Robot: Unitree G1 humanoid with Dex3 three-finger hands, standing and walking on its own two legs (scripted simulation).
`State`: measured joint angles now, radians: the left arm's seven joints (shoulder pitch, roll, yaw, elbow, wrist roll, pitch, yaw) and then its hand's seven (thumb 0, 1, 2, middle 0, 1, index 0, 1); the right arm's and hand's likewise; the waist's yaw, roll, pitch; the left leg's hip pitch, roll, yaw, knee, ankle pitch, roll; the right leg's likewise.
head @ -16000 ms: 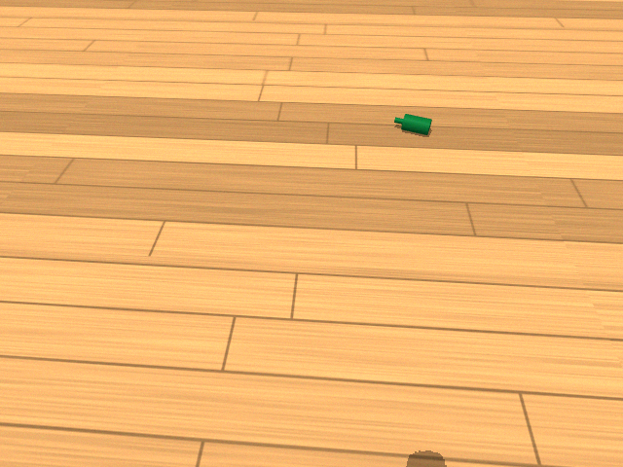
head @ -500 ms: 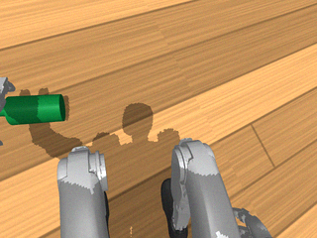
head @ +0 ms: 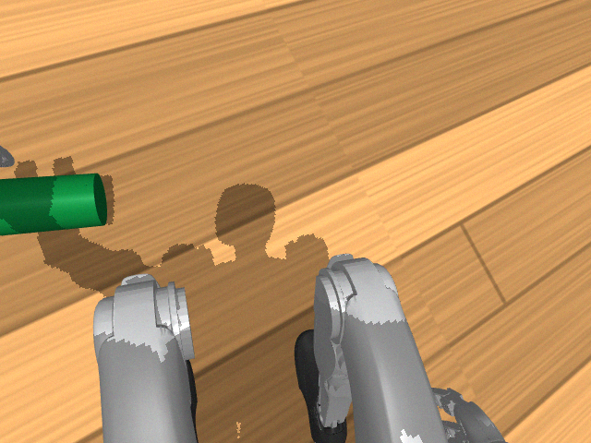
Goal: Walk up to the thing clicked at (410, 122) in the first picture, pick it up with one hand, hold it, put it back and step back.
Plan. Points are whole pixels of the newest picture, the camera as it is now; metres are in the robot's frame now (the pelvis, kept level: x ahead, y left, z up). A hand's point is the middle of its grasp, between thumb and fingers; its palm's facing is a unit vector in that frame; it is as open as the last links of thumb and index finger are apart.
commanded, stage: rise first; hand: left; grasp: from above
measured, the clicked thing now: (33, 204) +0.45 +0.36 -0.28
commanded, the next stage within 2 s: approach in 1.38 s
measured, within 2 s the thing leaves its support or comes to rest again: neither
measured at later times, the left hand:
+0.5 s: hand out of the picture +0.41 +0.37 -0.16, palm faces -0.43 -0.09 -0.90, open 14.1 cm
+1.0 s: hand out of the picture +0.41 +0.37 -0.15, palm faces -0.43 -0.08 -0.90, open 14.2 cm
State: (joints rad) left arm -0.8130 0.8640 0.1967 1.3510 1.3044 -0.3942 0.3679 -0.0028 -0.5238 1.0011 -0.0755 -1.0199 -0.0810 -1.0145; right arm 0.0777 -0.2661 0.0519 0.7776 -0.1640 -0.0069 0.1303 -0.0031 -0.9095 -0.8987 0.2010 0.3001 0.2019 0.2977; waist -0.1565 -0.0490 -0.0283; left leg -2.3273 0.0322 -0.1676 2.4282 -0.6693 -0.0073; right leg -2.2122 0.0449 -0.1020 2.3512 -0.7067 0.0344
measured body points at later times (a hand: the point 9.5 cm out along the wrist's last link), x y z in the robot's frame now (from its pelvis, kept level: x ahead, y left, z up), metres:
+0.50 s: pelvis +0.00 +0.00 +0.00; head +0.23 +0.09 +0.37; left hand +0.43 +0.37 -0.11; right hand +0.09 -0.27 -0.11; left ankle +0.08 +0.13 -0.29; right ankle +0.10 -0.12 -0.29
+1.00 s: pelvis +0.00 +0.00 +0.00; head +0.22 +0.09 +0.38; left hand +0.43 +0.37 -0.10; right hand +0.09 -0.27 -0.11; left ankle +0.08 +0.13 -0.29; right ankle +0.10 -0.12 -0.29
